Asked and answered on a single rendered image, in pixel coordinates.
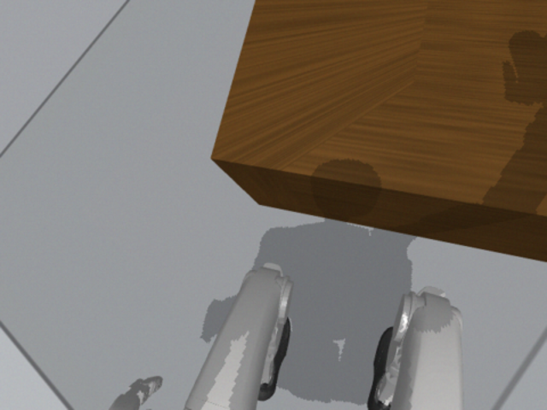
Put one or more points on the right robot foot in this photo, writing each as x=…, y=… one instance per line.
x=379, y=371

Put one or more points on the left robot hand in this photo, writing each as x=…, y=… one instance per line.
x=137, y=394

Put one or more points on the left robot foot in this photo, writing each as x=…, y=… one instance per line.
x=267, y=390

